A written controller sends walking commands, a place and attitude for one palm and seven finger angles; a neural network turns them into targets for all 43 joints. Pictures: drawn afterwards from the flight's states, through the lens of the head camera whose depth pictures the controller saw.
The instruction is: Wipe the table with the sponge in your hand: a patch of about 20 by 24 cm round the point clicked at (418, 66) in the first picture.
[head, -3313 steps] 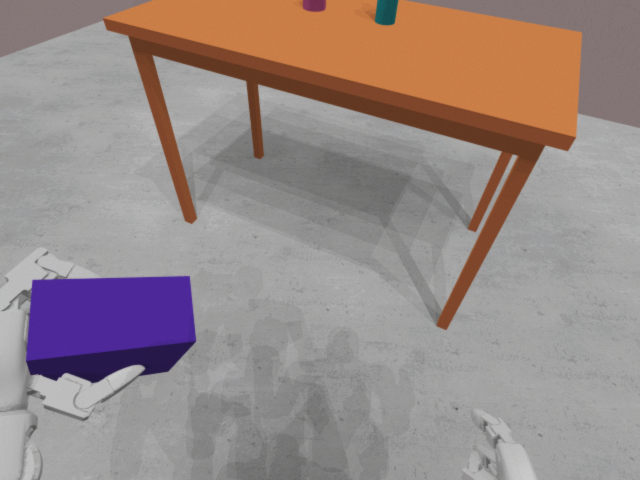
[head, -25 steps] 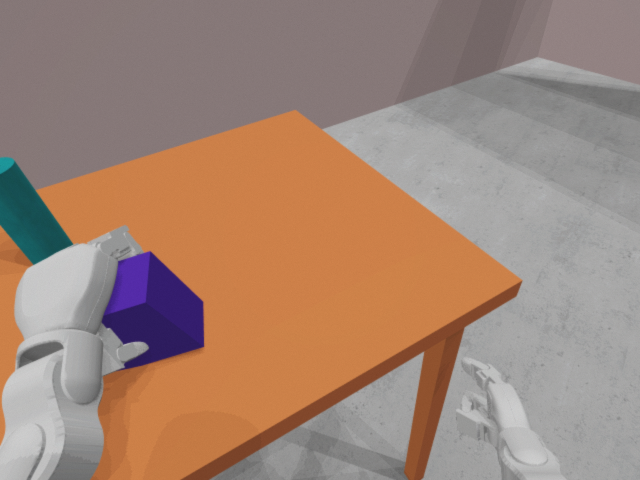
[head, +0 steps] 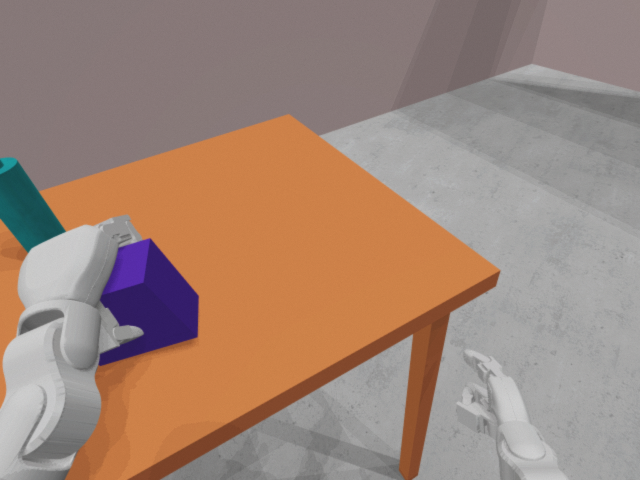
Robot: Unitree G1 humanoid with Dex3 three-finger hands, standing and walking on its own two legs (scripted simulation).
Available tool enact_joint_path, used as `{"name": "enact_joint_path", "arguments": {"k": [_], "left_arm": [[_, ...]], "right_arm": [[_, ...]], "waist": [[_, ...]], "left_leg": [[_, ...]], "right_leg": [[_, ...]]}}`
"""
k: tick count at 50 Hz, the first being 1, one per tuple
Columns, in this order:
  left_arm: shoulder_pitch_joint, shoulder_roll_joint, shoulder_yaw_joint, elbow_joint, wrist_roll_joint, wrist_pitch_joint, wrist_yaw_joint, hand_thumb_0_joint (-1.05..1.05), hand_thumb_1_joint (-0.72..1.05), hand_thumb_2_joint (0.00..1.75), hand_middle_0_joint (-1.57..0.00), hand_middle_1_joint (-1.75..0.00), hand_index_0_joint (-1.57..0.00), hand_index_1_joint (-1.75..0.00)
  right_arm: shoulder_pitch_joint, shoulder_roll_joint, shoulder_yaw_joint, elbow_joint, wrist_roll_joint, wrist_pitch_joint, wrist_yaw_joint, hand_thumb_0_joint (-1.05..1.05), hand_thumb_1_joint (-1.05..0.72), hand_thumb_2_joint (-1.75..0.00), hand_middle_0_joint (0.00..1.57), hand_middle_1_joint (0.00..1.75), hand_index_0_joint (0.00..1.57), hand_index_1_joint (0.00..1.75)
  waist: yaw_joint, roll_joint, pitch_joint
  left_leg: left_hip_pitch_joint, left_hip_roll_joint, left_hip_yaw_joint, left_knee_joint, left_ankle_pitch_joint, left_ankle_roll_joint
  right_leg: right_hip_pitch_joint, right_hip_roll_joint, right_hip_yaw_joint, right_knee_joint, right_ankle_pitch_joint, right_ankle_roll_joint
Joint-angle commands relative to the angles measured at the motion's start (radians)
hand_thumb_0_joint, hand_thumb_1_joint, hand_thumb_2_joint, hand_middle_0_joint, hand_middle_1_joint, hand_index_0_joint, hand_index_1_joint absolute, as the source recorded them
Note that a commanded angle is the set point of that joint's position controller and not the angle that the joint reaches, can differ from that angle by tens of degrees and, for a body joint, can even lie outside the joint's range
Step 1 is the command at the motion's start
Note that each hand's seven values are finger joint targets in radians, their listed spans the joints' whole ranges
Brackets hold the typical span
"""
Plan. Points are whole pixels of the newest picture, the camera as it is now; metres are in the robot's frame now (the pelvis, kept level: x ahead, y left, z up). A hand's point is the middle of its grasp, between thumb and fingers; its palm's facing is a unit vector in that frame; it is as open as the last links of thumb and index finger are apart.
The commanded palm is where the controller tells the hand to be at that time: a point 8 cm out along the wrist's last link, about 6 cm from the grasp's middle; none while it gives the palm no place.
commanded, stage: lift the sponge slowly off the table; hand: left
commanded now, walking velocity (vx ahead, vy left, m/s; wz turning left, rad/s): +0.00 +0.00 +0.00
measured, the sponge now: (133, 314) +0.24 +0.28 +0.13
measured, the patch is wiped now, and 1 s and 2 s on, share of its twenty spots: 0.90 0.90 0.90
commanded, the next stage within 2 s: bring the sponge back beside the body in 1.06 s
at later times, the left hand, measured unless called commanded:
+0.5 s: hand (103, 259) +0.24 +0.27 +0.22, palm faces +0.31 -0.13 -0.94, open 10.4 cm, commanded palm +0.19 +0.27 +0.29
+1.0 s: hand (98, 224) +0.25 +0.26 +0.26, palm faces +0.44 -0.19 -0.88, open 10.4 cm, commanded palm +0.19 +0.27 +0.32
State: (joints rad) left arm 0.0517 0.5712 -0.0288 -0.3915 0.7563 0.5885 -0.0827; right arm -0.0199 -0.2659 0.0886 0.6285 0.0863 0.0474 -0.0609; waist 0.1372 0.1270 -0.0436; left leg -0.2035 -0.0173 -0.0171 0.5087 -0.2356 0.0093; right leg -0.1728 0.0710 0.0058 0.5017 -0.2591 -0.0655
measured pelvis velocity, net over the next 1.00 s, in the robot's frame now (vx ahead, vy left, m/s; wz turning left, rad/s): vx -0.01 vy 0.01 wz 0.00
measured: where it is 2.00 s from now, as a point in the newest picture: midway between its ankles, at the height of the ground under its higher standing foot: outside the picture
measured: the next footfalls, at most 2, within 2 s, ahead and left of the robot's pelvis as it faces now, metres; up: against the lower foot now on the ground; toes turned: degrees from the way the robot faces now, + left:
none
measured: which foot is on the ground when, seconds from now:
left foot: down 0.00-1.00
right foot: down 0.00-1.00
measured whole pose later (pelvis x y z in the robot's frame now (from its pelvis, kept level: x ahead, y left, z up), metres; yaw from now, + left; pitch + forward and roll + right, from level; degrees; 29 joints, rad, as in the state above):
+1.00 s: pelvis -0.01 +0.01 +0.00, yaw +0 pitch -4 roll +0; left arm -0.14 0.61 0.01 -0.48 0.67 0.63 -0.10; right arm -0.03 -0.27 0.09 0.61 0.11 0.07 -0.07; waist 0.15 0.13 -0.05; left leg -0.21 -0.03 -0.01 0.49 -0.21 0.02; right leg -0.19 0.06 0.02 0.50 -0.25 -0.05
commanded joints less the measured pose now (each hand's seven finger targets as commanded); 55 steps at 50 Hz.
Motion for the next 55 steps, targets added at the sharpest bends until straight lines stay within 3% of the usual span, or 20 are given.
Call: {"name": "enact_joint_path", "arguments": {"k": [1, 11, 12, 14, 17, 20, 22, 24, 27, 28, 32, 35, 37, 40, 42, 44, 48, 50, 52, 55], "left_arm": [[-0.282, 0.243, 0.180, -0.192, 0.045, -0.026, 0.040, 0.00, 0.10, 1.30, -1.20, -1.60, -1.20, -1.60], [-0.385, 0.272, 0.193, -0.133, 0.040, -0.029, 0.029, 0.00, 0.10, 1.30, -1.20, -1.60, -1.20, -1.60], [-0.391, 0.274, 0.196, -0.149, 0.035, -0.023, 0.024, 0.00, 0.10, 1.30, -1.20, -1.60, -1.20, -1.60], [-0.365, 0.288, 0.214, -0.116, 0.033, -0.022, 0.025, 0.00, 0.10, 1.30, -1.20, -1.60, -1.20, -1.60], [-0.409, 0.283, 0.203, -0.158, 0.023, -0.018, 0.014, 0.00, 0.10, 1.30, -1.20, -1.60, -1.20, -1.60], [-0.413, 0.292, 0.212, -0.139, 0.023, -0.023, 0.017, 0.00, 0.10, 1.30, -1.20, -1.60, -1.20, -1.60], [-0.446, 0.298, 0.210, -0.168, 0.024, -0.018, 0.014, 0.00, 0.10, 1.30, -1.20, -1.60, -1.20, -1.60], [-0.479, 0.267, 0.177, -0.155, 0.023, -0.020, 0.017, 0.00, 0.10, 1.30, -1.20, -1.60, -1.20, -1.60], [-0.482, 0.291, 0.202, -0.174, 0.021, -0.014, 0.019, 0.00, 0.10, 1.30, -1.20, -1.60, -1.20, -1.60], [-0.492, 0.307, 0.217, -0.186, 0.023, -0.017, 0.025, 0.00, 0.10, 1.30, -1.20, -1.60, -1.20, -1.60], [-0.483, 0.307, 0.223, -0.185, 0.009, 0.000, 0.020, 0.00, 0.10, 1.30, -1.20, -1.60, -1.20, -1.60], [-0.489, 0.284, 0.208, -0.176, 0.000, 0.002, 0.021, 0.00, 0.10, 1.30, -1.20, -1.60, -1.20, -1.60], [-0.476, 0.288, 0.214, -0.218, -0.007, 0.012, 0.017, 0.00, 0.10, 1.30, -1.20, -1.60, -1.20, -1.60], [-0.466, 0.276, 0.214, -0.265, -0.021, 0.010, 0.021, 0.00, 0.10, 1.30, -1.20, -1.60, -1.20, -1.60], [-0.471, 0.271, 0.210, -0.266, -0.026, 0.024, 0.018, 0.00, 0.10, 1.30, -1.20, -1.60, -1.20, -1.60], [-0.491, 0.282, 0.220, -0.228, -0.031, 0.022, 0.027, 0.00, 0.10, 1.30, -1.20, -1.60, -1.20, -1.60], [-0.552, 0.302, 0.228, -0.258, -0.033, 0.028, 0.034, 0.00, 0.10, 1.30, -1.20, -1.60, -1.20, -1.60], [-0.500, 0.287, 0.223, -0.196, -0.039, 0.037, 0.030, 0.00, 0.10, 1.30, -1.20, -1.60, -1.20, -1.60], [-0.521, 0.272, 0.203, -0.189, -0.040, 0.046, 0.023, 0.00, 0.10, 1.30, -1.20, -1.60, -1.20, -1.60], [-0.511, 0.285, 0.212, -0.191, -0.040, 0.041, 0.025, 0.00, 0.10, 1.30, -1.20, -1.60, -1.20, -1.60]], "right_arm": [[-0.282, -0.077, -0.042, -0.194, -0.006, -0.072, -0.008, 0.00, -0.90, -0.90, 0.20, 0.30, 0.20, 0.30], [-0.284, -0.082, -0.044, -0.191, -0.001, -0.076, -0.022, 0.00, -0.90, -0.90, 0.20, 0.30, 0.20, 0.30], [-0.311, -0.076, -0.036, -0.206, 0.002, -0.080, -0.023, 0.00, -0.90, -0.90, 0.20, 0.30, 0.20, 0.30], [-0.281, -0.083, -0.043, -0.193, -0.002, -0.076, -0.022, 0.00, -0.90, -0.90, 0.20, 0.30, 0.20, 0.30], [-0.311, -0.077, -0.033, -0.209, 0.005, -0.074, -0.021, 0.00, -0.90, -0.90, 0.20, 0.30, 0.20, 0.30], [-0.283, -0.081, -0.042, -0.192, 0.005, -0.076, -0.021, 0.00, -0.90, -0.90, 0.20, 0.30, 0.20, 0.30], [-0.302, -0.077, -0.035, -0.209, 0.004, -0.080, -0.025, 0.00, -0.90, -0.90, 0.20, 0.30, 0.20, 0.30], [-0.285, -0.078, -0.038, -0.199, 0.004, -0.081, -0.025, 0.00, -0.90, -0.90, 0.20, 0.30, 0.20, 0.30], [-0.305, -0.074, -0.036, -0.207, 0.005, -0.085, -0.026, 0.00, -0.90, -0.90, 0.20, 0.30, 0.20, 0.30], [-0.287, -0.075, -0.039, -0.199, 0.007, -0.084, -0.022, 0.00, -0.90, -0.90, 0.20, 0.30, 0.20, 0.30], [-0.304, -0.077, -0.034, -0.208, 0.007, -0.070, -0.020, 0.00, -0.90, -0.90, 0.20, 0.30, 0.20, 0.30], [-0.283, -0.076, -0.036, -0.196, 0.010, -0.065, -0.013, 0.00, -0.90, -0.90, 0.20, 0.30, 0.20, 0.30], [-0.305, -0.072, -0.031, -0.216, 0.009, -0.063, -0.011, 0.00, -0.90, -0.90, 0.20, 0.30, 0.20, 0.30], [-0.293, -0.069, -0.036, -0.217, 0.012, -0.054, -0.003, 0.00, -0.90, -0.90, 0.20, 0.30, 0.20, 0.30], [-0.311, -0.068, -0.030, -0.226, 0.012, -0.050, -0.005, 0.00, -0.90, -0.90, 0.20, 0.30, 0.20, 0.30], [-0.286, -0.071, -0.034, -0.215, 0.011, -0.047, -0.007, 0.00, -0.90, -0.90, 0.20, 0.30, 0.20, 0.30], [-0.297, -0.069, -0.031, -0.220, 0.018, -0.045, -0.008, 0.00, -0.90, -0.90, 0.20, 0.30, 0.20, 0.30], [-0.284, -0.074, -0.032, -0.215, 0.017, -0.033, -0.007, 0.00, -0.90, -0.90, 0.20, 0.30, 0.20, 0.30], [-0.302, -0.072, -0.023, -0.223, 0.020, -0.031, -0.007, 0.00, -0.90, -0.90, 0.20, 0.30, 0.20, 0.30], [-0.290, -0.076, -0.029, -0.216, 0.019, -0.031, -0.006, 0.00, -0.90, -0.90, 0.20, 0.30, 0.20, 0.30]], "waist": [[0.006, -0.048, -0.158], [0.005, -0.071, -0.152], [0.010, -0.025, -0.152], [0.009, -0.085, -0.171], [0.007, -0.030, -0.153], [0.002, -0.082, -0.163], [0.009, -0.036, -0.176], [-0.001, -0.060, -0.167], [0.013, -0.031, -0.177], [0.010, -0.062, -0.203], [0.015, -0.038, -0.187], [0.007, -0.070, -0.194], [0.018, -0.028, -0.208], [0.014, -0.056, -0.215], [0.016, -0.032, -0.195], [0.010, -0.084, -0.179], [0.010, -0.042, -0.199], [0.010, -0.088, -0.174], [0.006, -0.042, -0.161], [0.005, -0.062, -0.184]], "left_leg": [[0.047, -0.022, -0.047, -0.046, 0.153, 0.022], [0.038, -0.025, -0.043, -0.043, 0.116, 0.016], [0.034, -0.025, -0.047, -0.047, 0.105, 0.015], [0.028, -0.023, -0.043, -0.035, 0.133, 0.014], [0.028, -0.024, -0.047, -0.045, 0.114, 0.014], [0.036, -0.022, -0.046, -0.038, 0.122, 0.014], [0.043, -0.022, -0.049, -0.044, 0.123, 0.015], [0.047, -0.021, -0.049, -0.050, 0.122, 0.013], [0.049, -0.020, -0.056, -0.054, 0.118, 0.012], [0.050, -0.019, -0.057, -0.053, 0.142, 0.010], [0.048, -0.018, -0.057, -0.061, 0.141, 0.009], [0.053, -0.014, -0.053, -0.061, 0.168, 0.007], [0.055, -0.013, -0.057, -0.064, 0.178, 0.008], [0.063, -0.010, -0.054, -0.061, 0.209, 0.008], [0.062, -0.010, -0.056, -0.071, 0.186, 0.010], [0.054, -0.007, -0.054, -0.070, 0.173, 0.008], [0.065, -0.008, -0.054, -0.073, 0.164, 0.005], [0.055, -0.008, -0.050, -0.072, 0.159, 0.006], [0.051, -0.006, -0.051, -0.084, 0.133, 0.005], [0.047, -0.006, -0.049, -0.075, 0.130, 0.005]], "right_leg": [[0.021, -0.053, 0.122, -0.110, 0.104, -0.010], [0.004, -0.065, 0.144, -0.124, 0.049, -0.009], [0.005, -0.062, 0.167, -0.130, 0.037, -0.019], [0.026, -0.068, 0.151, -0.111, 0.083, -0.010], [0.003, -0.064, 0.161, -0.121, 0.056, -0.015], [0.001, -0.070, 0.146, -0.116, 0.060, -0.005], [0.006, -0.065, 0.163, -0.117, 0.062, -0.016], [-0.003, -0.066, 0.126, -0.112, 0.057, -0.008], [0.003, -0.063, 0.155, -0.115, 0.055, -0.021], [0.021, -0.066, 0.138, -0.097, 0.079, -0.015], [0.017, -0.058, 0.143, -0.104, 0.091, -0.021], [0.022, -0.064, 0.116, -0.094, 0.128, -0.011], [0.036, -0.059, 0.127, -0.090, 0.147, -0.022], [0.039, -0.063, 0.103, -0.079, 0.182, -0.013], [0.025, -0.054, 0.119, -0.093, 0.152, -0.021], [0.017, -0.058, 0.104, -0.094, 0.130, -0.014], [0.013, -0.058, 0.121, -0.098, 0.104, -0.018], [0.006, -0.059, 0.117, -0.108, 0.104, -0.012], [-0.005, -0.054, 0.121, -0.116, 0.073, -0.017], [0.007, -0.063, 0.118, -0.110, 0.075, -0.012]]}}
